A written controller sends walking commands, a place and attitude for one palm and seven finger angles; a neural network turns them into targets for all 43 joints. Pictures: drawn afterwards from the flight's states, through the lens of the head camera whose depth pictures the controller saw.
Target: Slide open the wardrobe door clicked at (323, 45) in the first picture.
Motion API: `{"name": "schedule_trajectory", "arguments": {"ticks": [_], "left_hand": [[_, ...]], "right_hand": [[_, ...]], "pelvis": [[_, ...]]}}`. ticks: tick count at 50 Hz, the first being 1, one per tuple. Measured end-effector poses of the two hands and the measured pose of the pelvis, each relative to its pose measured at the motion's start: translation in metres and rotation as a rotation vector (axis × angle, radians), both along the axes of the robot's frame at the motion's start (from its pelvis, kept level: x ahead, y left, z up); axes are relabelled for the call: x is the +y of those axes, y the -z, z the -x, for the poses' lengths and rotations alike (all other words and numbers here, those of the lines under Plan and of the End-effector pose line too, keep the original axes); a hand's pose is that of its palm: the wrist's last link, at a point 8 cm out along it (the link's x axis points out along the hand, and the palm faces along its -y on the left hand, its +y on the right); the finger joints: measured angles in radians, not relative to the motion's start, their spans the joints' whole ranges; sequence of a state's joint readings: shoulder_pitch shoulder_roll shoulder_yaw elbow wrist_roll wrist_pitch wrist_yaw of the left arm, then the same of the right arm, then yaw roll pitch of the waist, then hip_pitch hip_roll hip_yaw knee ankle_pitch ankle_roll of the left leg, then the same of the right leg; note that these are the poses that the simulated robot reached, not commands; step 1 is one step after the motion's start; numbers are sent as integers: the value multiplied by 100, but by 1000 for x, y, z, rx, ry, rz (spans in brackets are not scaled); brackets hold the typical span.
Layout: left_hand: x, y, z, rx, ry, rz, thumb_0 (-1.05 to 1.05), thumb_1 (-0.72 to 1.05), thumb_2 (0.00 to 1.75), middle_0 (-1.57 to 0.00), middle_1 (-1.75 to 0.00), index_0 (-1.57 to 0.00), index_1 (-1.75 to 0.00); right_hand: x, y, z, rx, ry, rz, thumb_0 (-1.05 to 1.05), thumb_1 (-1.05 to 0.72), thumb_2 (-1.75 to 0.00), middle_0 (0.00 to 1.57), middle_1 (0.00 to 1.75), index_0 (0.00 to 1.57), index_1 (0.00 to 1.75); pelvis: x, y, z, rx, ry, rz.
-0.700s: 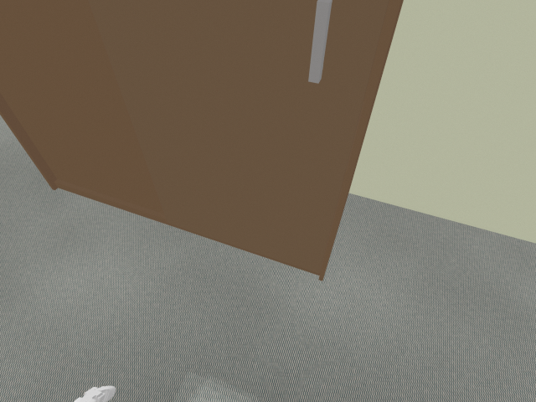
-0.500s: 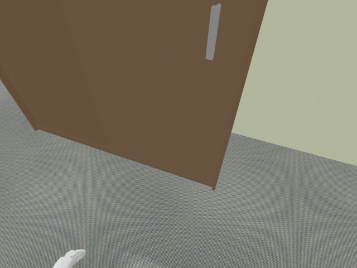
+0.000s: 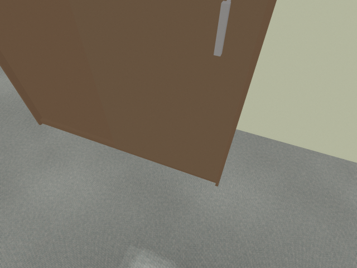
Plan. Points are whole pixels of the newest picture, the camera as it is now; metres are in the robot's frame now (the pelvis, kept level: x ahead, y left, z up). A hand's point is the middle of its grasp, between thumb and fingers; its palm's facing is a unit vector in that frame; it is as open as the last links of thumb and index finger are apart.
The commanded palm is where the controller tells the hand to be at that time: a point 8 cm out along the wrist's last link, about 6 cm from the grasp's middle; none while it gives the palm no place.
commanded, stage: stand and wait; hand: right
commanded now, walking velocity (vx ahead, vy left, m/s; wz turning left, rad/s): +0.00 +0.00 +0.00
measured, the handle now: (223, 28) +0.76 -0.09 +0.20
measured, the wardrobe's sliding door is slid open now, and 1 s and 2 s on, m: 0.00 0.00 0.00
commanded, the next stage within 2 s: look at it before walking up in 0.12 s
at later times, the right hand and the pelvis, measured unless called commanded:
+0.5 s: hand out of the picture +0.07 -0.24 -0.15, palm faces -0.02 +0.95 -0.32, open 7.3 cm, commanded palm none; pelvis +0.00 +0.01 +0.00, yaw +0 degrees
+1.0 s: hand out of the picture +0.07 -0.24 -0.16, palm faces +0.01 +0.94 -0.33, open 7.3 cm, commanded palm none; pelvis +0.00 +0.00 +0.00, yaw -2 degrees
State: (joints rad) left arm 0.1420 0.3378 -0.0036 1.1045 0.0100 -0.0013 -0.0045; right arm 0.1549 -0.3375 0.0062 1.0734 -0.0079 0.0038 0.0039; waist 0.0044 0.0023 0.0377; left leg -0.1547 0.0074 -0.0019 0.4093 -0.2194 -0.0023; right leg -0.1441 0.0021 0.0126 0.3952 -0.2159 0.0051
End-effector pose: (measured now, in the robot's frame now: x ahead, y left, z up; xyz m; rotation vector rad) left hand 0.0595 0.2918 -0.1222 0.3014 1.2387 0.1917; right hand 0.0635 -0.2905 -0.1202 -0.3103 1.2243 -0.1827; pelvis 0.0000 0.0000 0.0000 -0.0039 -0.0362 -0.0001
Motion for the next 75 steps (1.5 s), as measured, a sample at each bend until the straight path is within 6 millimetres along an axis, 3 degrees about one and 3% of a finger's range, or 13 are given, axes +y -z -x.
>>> {"name": "schedule_trajectory", "arguments": {"ticks": [14,33,50,55,64,69,75], "left_hand": [[1,0,-4,-27,8,12,0,90,90,-20,-30,-20,-30],[2,-2,-6,-8,12,4,0,90,90,-20,-30,-20,-30],[-3,-2,-17,-24,35,6,0,90,90,-20,-30,-20,-30],[-21,9,-13,8,56,37,0,90,90,-20,-30,-20,-30],[-69,20,10,67,77,78,0,90,90,-20,-30,-20,-30],[-83,16,26,114,87,100,0,90,90,-20,-30,-20,-30],[-75,19,29,127,102,113,0,90,90,-20,-30,-20,-30]], "right_hand": [[6,-5,-9,-41,-9,0,0,-91,-90,21,30,21,30],[7,0,2,1,6,-9,0,-91,-90,21,30,21,30],[4,-1,-1,-27,33,-2,0,-91,-90,21,30,21,30],[13,8,11,-28,71,-27,0,-91,-90,20,30,20,30],[18,40,52,34,156,-114,0,-91,-90,21,30,21,30],[21,31,66,42,206,-126,0,-91,-90,20,30,20,30],[32,20,75,13,249,-113,0,-91,-90,20,30,20,30]], "pelvis": [[4,-1,4,-3,1,1],[5,-2,1,4,3,-2],[3,-1,1,3,29,-2],[0,4,6,14,62,-10],[-18,16,14,16,128,-11],[-18,6,18,34,168,-21],[-8,3,24,41,210,-23]]}}
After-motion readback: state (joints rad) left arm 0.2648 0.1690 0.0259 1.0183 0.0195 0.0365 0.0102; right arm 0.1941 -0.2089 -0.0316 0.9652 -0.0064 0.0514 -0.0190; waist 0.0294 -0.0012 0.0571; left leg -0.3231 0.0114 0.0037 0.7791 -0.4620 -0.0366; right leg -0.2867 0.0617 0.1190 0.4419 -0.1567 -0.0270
